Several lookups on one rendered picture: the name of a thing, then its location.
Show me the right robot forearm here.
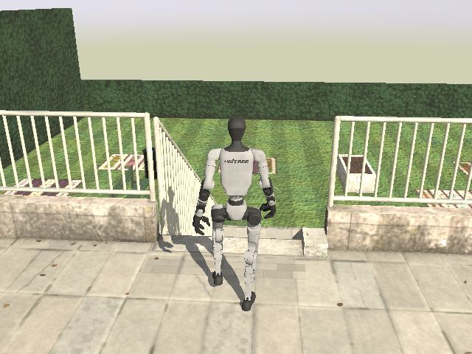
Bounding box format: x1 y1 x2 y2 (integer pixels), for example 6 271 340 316
263 178 276 206

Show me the right robot upper arm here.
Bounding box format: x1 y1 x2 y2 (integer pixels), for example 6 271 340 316
252 148 271 189

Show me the right robot hand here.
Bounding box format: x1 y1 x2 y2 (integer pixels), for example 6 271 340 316
260 203 277 219

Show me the left robot forearm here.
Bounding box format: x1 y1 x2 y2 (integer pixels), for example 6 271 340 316
195 180 210 217

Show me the left robot hand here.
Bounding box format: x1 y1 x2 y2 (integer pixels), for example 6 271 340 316
192 215 210 235

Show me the left robot foot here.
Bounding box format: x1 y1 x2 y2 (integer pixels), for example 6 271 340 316
212 271 223 285

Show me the robot left thigh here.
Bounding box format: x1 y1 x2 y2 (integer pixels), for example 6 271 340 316
211 204 226 242

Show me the left robot upper arm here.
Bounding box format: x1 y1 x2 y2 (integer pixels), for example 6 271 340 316
203 148 221 190

